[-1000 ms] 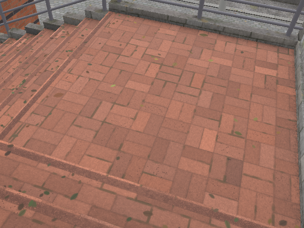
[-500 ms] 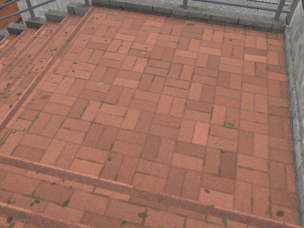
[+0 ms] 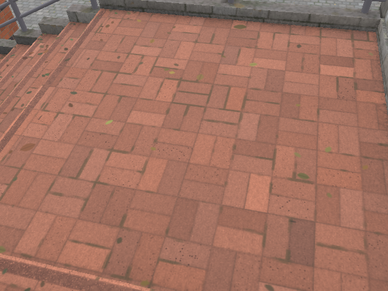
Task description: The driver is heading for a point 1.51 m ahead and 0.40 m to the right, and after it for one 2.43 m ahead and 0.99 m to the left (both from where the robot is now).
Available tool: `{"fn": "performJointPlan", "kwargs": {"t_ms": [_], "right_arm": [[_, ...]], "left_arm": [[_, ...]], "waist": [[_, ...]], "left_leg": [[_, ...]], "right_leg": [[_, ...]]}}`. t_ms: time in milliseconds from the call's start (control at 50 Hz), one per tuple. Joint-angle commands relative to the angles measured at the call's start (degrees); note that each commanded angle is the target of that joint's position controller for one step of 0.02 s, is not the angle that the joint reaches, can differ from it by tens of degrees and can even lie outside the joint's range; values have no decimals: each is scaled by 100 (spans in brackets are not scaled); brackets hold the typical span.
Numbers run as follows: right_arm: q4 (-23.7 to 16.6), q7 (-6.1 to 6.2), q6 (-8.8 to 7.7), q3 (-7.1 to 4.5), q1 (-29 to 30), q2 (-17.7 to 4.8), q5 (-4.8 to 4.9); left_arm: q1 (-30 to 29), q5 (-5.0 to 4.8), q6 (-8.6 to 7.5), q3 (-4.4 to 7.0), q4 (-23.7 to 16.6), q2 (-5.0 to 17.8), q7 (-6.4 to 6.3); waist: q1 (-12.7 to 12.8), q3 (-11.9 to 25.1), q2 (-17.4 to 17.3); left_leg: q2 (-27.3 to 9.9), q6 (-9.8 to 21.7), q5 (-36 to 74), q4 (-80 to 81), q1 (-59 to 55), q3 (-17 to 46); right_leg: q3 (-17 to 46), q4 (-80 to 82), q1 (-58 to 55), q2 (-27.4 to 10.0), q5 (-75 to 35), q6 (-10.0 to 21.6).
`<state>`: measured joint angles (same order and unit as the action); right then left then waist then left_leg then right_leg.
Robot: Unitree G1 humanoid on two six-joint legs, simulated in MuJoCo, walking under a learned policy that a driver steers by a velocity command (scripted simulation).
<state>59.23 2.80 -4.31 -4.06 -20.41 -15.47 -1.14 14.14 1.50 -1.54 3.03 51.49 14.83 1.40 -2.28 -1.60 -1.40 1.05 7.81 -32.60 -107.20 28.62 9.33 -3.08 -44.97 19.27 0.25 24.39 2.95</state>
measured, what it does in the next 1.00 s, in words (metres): goes down, turning right: left foot 0.15 m lower, then right foot 0.15 m lower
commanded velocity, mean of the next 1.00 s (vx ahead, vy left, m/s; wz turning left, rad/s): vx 0.99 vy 0.00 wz -0.33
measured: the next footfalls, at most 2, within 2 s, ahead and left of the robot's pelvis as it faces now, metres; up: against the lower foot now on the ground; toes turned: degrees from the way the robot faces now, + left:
left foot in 0.34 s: +0.43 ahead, +0.05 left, -0.15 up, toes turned +3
right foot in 0.72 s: +0.83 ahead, -0.10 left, -0.30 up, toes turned -13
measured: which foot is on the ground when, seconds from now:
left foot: up 0.00-0.32, down 0.34-0.72, up 0.74-1.00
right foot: down 0.00-0.32, up 0.34-0.70, down 0.72-1.00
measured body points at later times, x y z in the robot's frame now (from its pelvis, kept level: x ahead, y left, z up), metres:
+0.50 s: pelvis +0.44 -0.01 -0.15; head +0.45 -0.02 +0.30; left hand +0.52 +0.26 -0.28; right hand +0.40 -0.27 -0.30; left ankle +0.39 +0.05 -0.86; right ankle +0.43 -0.17 -0.80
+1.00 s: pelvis +0.95 -0.09 -0.29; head +0.99 -0.09 +0.16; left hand +0.97 +0.17 -0.43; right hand +1.11 -0.37 -0.36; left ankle +1.20 +0.01 -0.97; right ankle +0.79 -0.09 -1.01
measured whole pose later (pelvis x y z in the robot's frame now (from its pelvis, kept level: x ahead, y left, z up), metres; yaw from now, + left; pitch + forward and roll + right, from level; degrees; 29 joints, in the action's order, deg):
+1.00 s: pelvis +0.95 -0.09 -0.29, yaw -22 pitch +1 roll -1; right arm 43.5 -0.8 -5.5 0.3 2.9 -11.5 -1.5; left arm 25.9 -0.1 -4.5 3.7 59.2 12.9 0.6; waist 4.8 -3.6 0.7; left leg -5.3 -1.4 -4.8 -40.1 37.9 4.7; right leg 7.7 -24.1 -2.6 10.0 25.6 8.7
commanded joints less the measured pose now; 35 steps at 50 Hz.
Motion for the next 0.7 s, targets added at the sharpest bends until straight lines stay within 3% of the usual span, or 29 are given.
{"fn": "performJointPlan", "kwargs": {"t_ms": [20, 60, 100, 120, 140, 180, 200, 220, 260, 280, 300, 320, 340, 360, 380, 400, 420, 440, 460, 480, 500, 520, 540, 560, 600, 640, 660, 680, 700], "right_arm": [[-562, -145, 32, -76, 705, -339, -212], [-646, -352, 241, 9, 947, -97, -264], [-598, -418, 267, 9, 1124, -311, -371], [-496, -449, 321, 9, 979, -313, -315], [-715, -494, 178, -18, 1780, -378, -170], [-879, -603, 24, 133, 2210, -52, -212], [-895, -615, 41, 141, 2268, -132, -115], [-954, -613, 71, 157, 2277, -124, -18], [-1059, -498, 183, 122, 2295, -189, 20], [-837, -439, 182, 43, 1497, -301, -84], [-459, -355, 192, -60, 171, -517, -128], [-40, -302, 215, -215, -1316, -747, -173], [222, -378, 169, -305, -2001, -985, -194], [226, -448, 56, -199, -1824, -977, -177], [105, -454, -7, -151, -1508, -817, -83], [51, -365, -48, -293, -906, -1046, -171], [-99, -326, -177, -102, -247, -459, -127], [-119, -307, -312, -37, 40, -432, -144], [-25, -300, -396, 20, 41, -300, -86], [-128, -262, -455, 7, 229, -444, -75], [-189, -254, -460, -105, 402, -791, -175], [-55, -227, -587, -96, 333, -492, -151], [-107, -213, -671, -32, 482, -279, -23], [-124, -219, -685, 7, 585, -259, 80], [-63, -235, -633, 41, 334, -232, 91], [187, -215, -475, 102, -547, -113, 6], [278, -178, -372, 109, -825, -257, -121], [326, -136, -274, 93, -897, -477, -218], [345, -93, -190, 49, -760, -659, -248]], "left_arm": [[923, 123, -276, 42, 66, 475, -78], [702, 42, -465, 26, 205, 533, -137], [632, -35, -502, 128, 147, 952, -207], [968, -33, -502, 159, 243, 1025, -174], [1189, -108, -579, 29, 410, 309, -199], [971, -219, -626, -45, 368, 255, -197], [882, -198, -596, 15, 311, 476, -160], [1142, -144, -556, -28, 541, 357, -157], [1739, 35, -422, -72, 837, 242, -204], [1847, 145, -379, -100, 961, 277, -251], [1605, 202, -349, -39, 954, 594, -281], [1163, 165, -270, 72, 978, 809, -357], [299, 58, -323, 165, 788, 692, -396], [1017, -147, -450, 56, 411, 222, -448], [1297, -183, -462, 21, 373, 302, -455], [1092, -46, -414, 30, 302, 418, -404], [466, 130, -402, 187, 357, 763, -331], [415, 170, -310, 215, 354, 607, -231], [65, 191, -170, 195, 278, 426, -148], [-258, 216, -73, 155, 91, 313, -81], [-130, 245, 4, 99, 103, 159, -18], [-386, 164, -99, 119, 118, 146, 52], [-425, 65, -186, 16, 110, -9, 143], [-344, -4, -249, -25, 186, -154, 221], [-544, -76, -218, -32, 202, 101, 250], [-1318, 86, -205, -67, -22, 159, 217], [-1440, 167, -234, -54, -101, 205, 196], [-1061, 213, -253, 5, -13, 339, 140], [54, 241, -237, 94, 249, 540, 92]], "waist": [[280, -498, 330], [-133, -727, 392], [-119, -560, 690], [-35, -344, 932], [153, -823, 395], [188, -706, 48], [296, -572, 179], [404, -610, 282], [643, -937, 269], [274, -633, 103], [-347, -51, 224], [-1250, 335, 206], [-1764, 332, -950], [-719, 802, -1135], [-464, 1012, -542], [-255, 534, -713], [-57, -139, 528], [274, -564, 160], [450, -807, 271], [525, -884, 187], [661, -818, 19], [578, -733, 248], [703, -553, 395], [708, -355, 156], [483, -499, -190], [-17, -934, 87], [-140, -1057, 238], [36, -903, 304], [589, -360, 98]], "left_leg": [[-360, -73, 1799, 1673, 2976, 272], [-553, -457, 2741, 3953, 1692, -205], [-357, -558, 3243, 4652, 633, -894], [-312, -455, 3263, 4003, 699, -1093], [-688, -326, 4997, 5402, 1877, -422], [-571, -124, 6772, 7062, 315, -991], [-459, -113, 6551, 7311, -377, -1137], [-386, -173, 6292, 7307, -846, -1346], [-246, -217, 5257, 7646, -824, -1721], [-157, -94, 5232, 7513, -1394, -1673], [48, 14, 4701, 7541, -2324, -1798], [-252, 374, 3937, 7813, -3626, -1155], [-732, 752, 4508, 8498, -4464, -640], [-1479, 496, 6442, 6518, -5920, 133], [-1872, 841, 5769, 7072, -6124, 1103], [-2317, 1452, 2666, 7954, -5444, 2227], [-1972, 1156, 1483, 8379, -4046, 2028], [-1972, 1283, 1622, 8236, -2519, 2070], [-1750, 1195, 1883, 8285, -1344, 1812], [-1533, 976, 1723, 8559, -515, 1247], [-1354, 887, 1897, 8476, 50, 791], [-1132, 551, 1636, 7908, -220, 460], [-671, 236, 1028, 7971, 510, -356], [-548, 109, 703, 7953, 891, -728], [-572, 8, 1187, 7607, 344, -1058], [-746, -33, 1936, 7019, -930, -1135], [-800, 20, 2758, 6594, -1602, -1195], [-819, 40, 4219, 5802, -2212, -1355], [-921, 69, 5610, 4530, -2331, -1417]], "right_leg": [[2873, 1598, -863, -1815, -1011, 776], [2147, 2018, 746, -1316, -1169, 843], [1974, 2002, 1045, -1193, -2060, 1017], [2094, 1899, 633, -1386, -2406, 1117], [1968, 1387, -77, -945, -1344, 1036], [1374, 1695, 487, -654, -730, 881], [1134, 1600, 517, -564, -1021, 796], [993, 1455, 510, -618, -1342, 735], [763, 945, -321, -578, -2143, 700], [631, -153, -816, -579, -3590, 654], [567, -1539, -988, -570, -4931, 678], [535, -3946, -400, -539, -5385, 642], [165, -6956, 866, 537, -600, 418], [1343, -6708, 2695, 565, 1344, 514], [1418, -5648, 3368, 269, 817, 456], [1135, -5353, 4179, 44, 581, 348], [1428, -3917, 3731, -296, -305, 282], [1584, -3125, 2954, -362, -442, 97], [1548, -2394, 2249, -496, -455, -100], [1301, -1563, 1568, -517, -758, -242], [636, -1502, 1001, -278, -1307, -244], [1020, -851, 1288, -484, -3305, -38], [673, 261, 278, -374, -4763, 6], [402, 449, -708, -302, -5616, 97], [-15, 675, -775, -221, -5596, 243], [-413, 1137, 102, -129, -5030, 398], [-527, 1517, 351, -75, -4544, 466], [-692, 1822, 241, 67, -3907, 561], [-745, 1901, -671, 161, -3469, 748]]}}
Keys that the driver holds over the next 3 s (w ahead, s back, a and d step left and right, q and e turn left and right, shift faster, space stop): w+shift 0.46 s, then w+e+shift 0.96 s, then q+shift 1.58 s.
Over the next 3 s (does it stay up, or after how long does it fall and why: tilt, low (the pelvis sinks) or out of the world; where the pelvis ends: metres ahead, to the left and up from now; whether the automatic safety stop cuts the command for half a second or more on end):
stays up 1.62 -0.57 -0.28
